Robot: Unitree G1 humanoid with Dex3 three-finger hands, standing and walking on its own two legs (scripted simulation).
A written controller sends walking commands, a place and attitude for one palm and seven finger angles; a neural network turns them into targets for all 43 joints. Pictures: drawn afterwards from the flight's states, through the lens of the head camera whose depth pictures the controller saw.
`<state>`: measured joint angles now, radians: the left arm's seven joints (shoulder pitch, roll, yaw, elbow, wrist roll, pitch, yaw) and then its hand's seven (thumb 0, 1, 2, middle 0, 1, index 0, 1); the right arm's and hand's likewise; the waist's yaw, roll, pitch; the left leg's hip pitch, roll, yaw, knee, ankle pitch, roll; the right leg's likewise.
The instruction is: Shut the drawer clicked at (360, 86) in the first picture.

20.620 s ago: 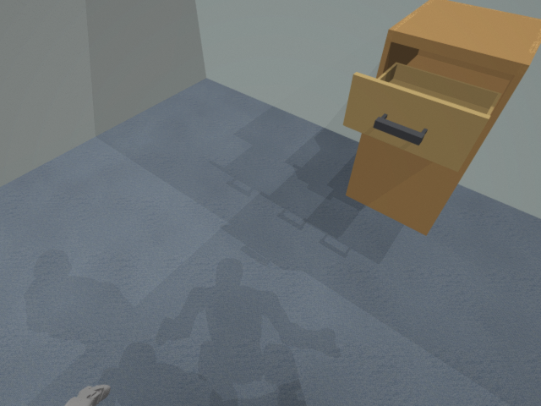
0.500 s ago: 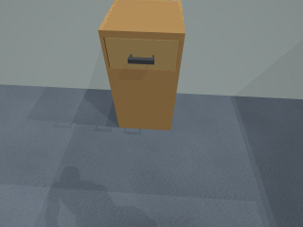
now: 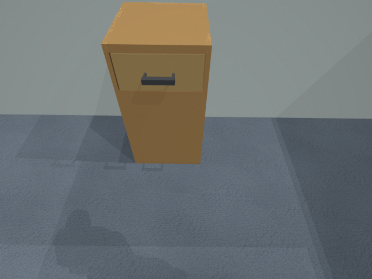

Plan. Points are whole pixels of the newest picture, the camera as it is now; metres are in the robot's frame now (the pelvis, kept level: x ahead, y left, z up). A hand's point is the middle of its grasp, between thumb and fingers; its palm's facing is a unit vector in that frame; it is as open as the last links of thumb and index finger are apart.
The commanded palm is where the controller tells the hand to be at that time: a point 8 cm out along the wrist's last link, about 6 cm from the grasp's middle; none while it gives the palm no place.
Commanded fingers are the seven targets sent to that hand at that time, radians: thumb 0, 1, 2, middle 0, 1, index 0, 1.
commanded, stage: let the arm hang, fingers relaxed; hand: left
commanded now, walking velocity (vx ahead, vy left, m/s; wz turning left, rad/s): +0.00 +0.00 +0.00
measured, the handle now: (158, 77) +0.88 +0.16 -0.09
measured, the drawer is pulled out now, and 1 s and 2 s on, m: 0.00 0.00 0.00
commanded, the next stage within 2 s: look to check the result in 0.02 s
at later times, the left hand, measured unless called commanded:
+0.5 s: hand out of the picture +0.05 +0.19 -0.17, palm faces +0.01 -0.96 -0.26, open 7.4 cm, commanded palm none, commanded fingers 0.00 0.90 0.90 -0.20 -0.30 -0.20 -0.30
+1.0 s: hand out of the picture +0.08 +0.19 -0.16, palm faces -0.01 -0.96 -0.28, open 7.4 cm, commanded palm none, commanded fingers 0.00 0.90 0.90 -0.20 -0.30 -0.20 -0.30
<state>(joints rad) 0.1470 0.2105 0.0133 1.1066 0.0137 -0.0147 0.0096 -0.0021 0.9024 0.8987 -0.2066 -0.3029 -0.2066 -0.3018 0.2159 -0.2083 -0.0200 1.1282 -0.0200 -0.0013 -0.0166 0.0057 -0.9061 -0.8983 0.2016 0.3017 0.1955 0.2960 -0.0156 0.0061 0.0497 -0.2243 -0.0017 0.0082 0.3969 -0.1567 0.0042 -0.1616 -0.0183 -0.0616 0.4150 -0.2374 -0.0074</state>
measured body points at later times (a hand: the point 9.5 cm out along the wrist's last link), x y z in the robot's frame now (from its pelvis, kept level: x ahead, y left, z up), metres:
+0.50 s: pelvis +0.03 -0.02 +0.00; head +0.05 -0.02 +0.45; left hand +0.05 +0.24 -0.15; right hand +0.06 -0.26 -0.16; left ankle +0.04 +0.12 -0.74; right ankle -0.01 -0.11 -0.74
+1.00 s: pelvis +0.03 -0.02 +0.00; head +0.05 -0.03 +0.45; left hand +0.08 +0.24 -0.14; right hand +0.06 -0.28 -0.15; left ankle +0.04 +0.12 -0.74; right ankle -0.01 -0.11 -0.74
